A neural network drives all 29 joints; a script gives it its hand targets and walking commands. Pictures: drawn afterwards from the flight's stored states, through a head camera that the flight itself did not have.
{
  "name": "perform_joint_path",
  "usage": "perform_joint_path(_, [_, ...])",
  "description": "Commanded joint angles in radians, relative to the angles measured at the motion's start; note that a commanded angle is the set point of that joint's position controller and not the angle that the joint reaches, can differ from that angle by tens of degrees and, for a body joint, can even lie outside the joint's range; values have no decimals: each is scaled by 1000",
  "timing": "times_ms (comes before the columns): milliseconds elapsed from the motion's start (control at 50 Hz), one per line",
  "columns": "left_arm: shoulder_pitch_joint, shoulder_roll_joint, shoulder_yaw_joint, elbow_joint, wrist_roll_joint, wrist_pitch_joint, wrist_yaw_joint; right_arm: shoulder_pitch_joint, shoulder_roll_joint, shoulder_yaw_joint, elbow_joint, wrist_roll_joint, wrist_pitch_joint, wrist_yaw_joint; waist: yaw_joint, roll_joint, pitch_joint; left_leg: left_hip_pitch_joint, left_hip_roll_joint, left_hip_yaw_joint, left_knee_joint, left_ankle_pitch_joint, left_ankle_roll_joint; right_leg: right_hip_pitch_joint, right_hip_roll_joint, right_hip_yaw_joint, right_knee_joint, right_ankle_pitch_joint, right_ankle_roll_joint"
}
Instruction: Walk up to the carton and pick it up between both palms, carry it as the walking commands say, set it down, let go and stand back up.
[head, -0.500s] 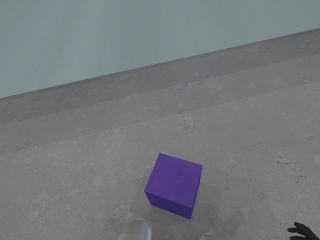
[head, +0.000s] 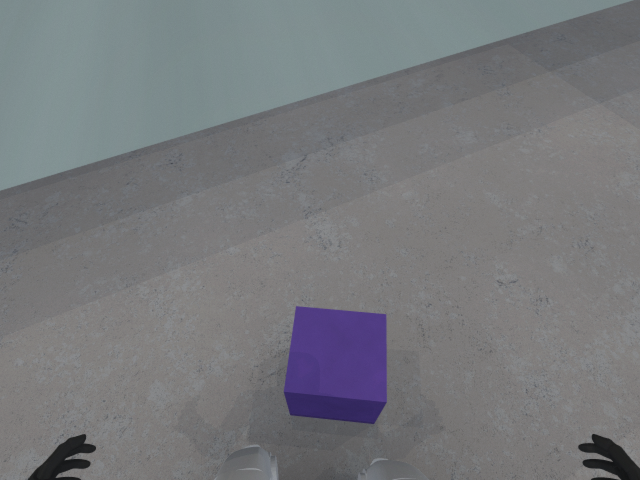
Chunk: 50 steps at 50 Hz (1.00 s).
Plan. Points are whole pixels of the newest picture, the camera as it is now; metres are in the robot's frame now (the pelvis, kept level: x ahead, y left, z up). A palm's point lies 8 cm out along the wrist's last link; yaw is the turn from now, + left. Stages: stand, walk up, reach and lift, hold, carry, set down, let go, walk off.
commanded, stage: walk up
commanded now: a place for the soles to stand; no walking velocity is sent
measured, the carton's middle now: (336, 366) +0.44 -0.02 -0.61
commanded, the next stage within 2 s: reach and lift in 1.82 s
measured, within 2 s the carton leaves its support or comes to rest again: neither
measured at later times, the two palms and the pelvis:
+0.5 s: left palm (81, 454) +0.15 +0.31 -0.06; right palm out of the picture +0.02 -0.34 -0.07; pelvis -0.01 +0.00 +0.02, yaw -7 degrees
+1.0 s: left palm (90, 434) +0.17 +0.29 -0.04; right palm out of the picture +0.08 -0.34 -0.06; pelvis +0.01 -0.01 +0.05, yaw -7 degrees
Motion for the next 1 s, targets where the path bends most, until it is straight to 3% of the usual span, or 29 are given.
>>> perform_joint_path(0, [87,253,64,-38,-3,-7,-2,-80,-124,-28,-70,18,-11,-29,70,-133,-143,-184,-65,-93,113,-222,32,208,-355,566,-303,441,-229])
perform_joint_path(20, [60,232,48,-41,-3,-7,1,-41,-112,-24,-49,19,-18,-29,48,-125,-146,-129,-68,-115,107,-193,37,186,-337,500,-258,556,-255])
perform_joint_path(60, [-37,192,21,-57,-9,4,3,61,-111,-24,7,16,-41,-35,-12,-145,-148,44,-97,-72,-106,-19,54,105,-235,330,-187,594,-178])
perform_joint_path(80, [-83,173,14,-63,-14,15,-2,123,-123,-29,42,7,-54,-35,-38,-137,-161,185,-111,-59,-235,129,60,26,-180,260,-129,521,-129])
perform_joint_path(100, [-109,132,8,-74,-24,20,-7,152,-178,-42,50,-17,-66,-39,-50,-33,-149,273,-4,-260,-343,158,99,-115,-110,226,25,395,-59])
perform_joint_path(120, [-79,119,10,-69,-27,28,-8,118,-268,-57,36,-19,-73,-39,-32,141,-133,261,251,-572,-471,201,222,-215,7,149,187,71,16])
perform_joint_path(140, [-82,158,22,-54,-25,41,-3,94,-270,-57,33,-10,-75,-36,-29,102,-89,206,342,-610,-493,303,297,-210,-10,205,289,-196,38])
perform_joint_path(160, [-62,165,29,-40,-36,43,-7,74,-241,-43,29,-5,-74,-39,-9,39,-61,172,309,-540,-468,336,294,-185,-28,220,321,-172,33])
perform_joint_path(200, [-28,151,30,-18,-43,37,-15,19,-227,-33,29,-14,-71,-39,14,93,-35,119,218,-379,-455,265,224,-134,-58,166,207,-129,12])
perform_joint_path(240, [-18,136,29,10,-36,31,-28,-12,-215,-25,25,-25,-66,-26,9,160,-49,77,156,-272,-441,250,195,-32,-45,65,83,-108,10])
perform_joint_path(280, [-3,130,35,41,-24,23,-27,-21,-206,-21,28,-24,-55,-11,24,154,-94,21,107,-198,-393,177,152,143,-19,-20,-116,10,3])
perform_joint_path(300, [-5,137,39,54,-14,16,-21,-9,-181,-13,37,-22,-48,-5,32,118,-96,-12,82,-176,-350,120,119,205,-7,-15,-200,56,-1])
perform_joint_path(320, [-9,156,41,57,-3,8,-15,12,-135,2,41,-18,-44,-3,36,40,-114,-60,61,-152,-286,64,87,269,-63,81,-259,87,-8])
perform_joint_path(340, [-69,211,44,38,-2,-3,-9,22,-77,15,34,-6,-44,1,3,-113,-108,-116,-38,-91,-191,-25,22,202,-238,411,-354,4,-70])
perform_joint_path(360, [-86,222,33,49,-15,-9,-7,-9,-96,9,54,7,-39,-5,1,-104,-118,-6,-71,-89,-159,-102,14,74,-332,506,-400,-60,-150])
perform_joint_path(380, [-130,206,19,59,-20,-9,-7,-8,-111,8,81,8,-39,-5,-14,-74,-105,93,-75,-112,-202,-69,27,3,-296,430,-370,-74,-143])
perform_joint_path(400, [-172,177,4,67,-22,-4,-6,3,-104,12,104,3,-46,-3,-31,-60,-89,162,-83,-113,-299,-2,36,-52,-237,333,-345,-83,-102])
perform_joint_path(440, [-185,131,-12,90,-28,4,-15,-25,-153,7,130,-11,-62,-1,-3,0,-74,135,17,-262,-465,-41,68,-19,-123,200,-254,-39,-30])
perform_joint_path(460, [-164,134,-11,116,-28,4,-18,-50,-159,13,141,-9,-66,1,18,1,-85,113,46,-290,-473,12,80,42,-107,172,-241,30,-15])
perform_joint_path(480, [-156,136,-12,138,-28,0,-18,-68,-145,22,154,-2,-66,1,27,-18,-97,95,34,-249,-456,75,71,101,-116,177,-267,91,-16])
perform_joint_path(540, [-199,138,-21,171,-33,-9,-16,-80,-109,38,206,9,-61,3,1,-60,-109,177,-46,-140,-411,197,30,94,-187,251,-366,184,-39])
perform_joint_path(720, [-277,104,-48,263,-43,-3,-11,-162,-88,46,310,8,-49,5,0,-75,-145,314,-20,-133,-517,336,25,160,-182,194,-443,327,-4])
perform_joint_path(880, [-299,95,-55,319,-42,0,-11,-219,-79,46,360,3,-42,7,3,-46,-155,361,-6,-129,-590,373,14,219,-181,169,-493,385,16])
perform_joint_path(900, [-267,128,-48,323,-36,-16,2,-216,-92,31,351,-18,-21,16,9,6,-153,351,-23,-105,-571,338,17,234,-201,188,-490,436,11])
perform_joint_path(980, [-267,134,-45,326,-30,-21,15,-221,-74,20,346,-19,0,28,3,-53,-152,367,-24,-106,-575,300,15,215,-208,194,-491,432,7])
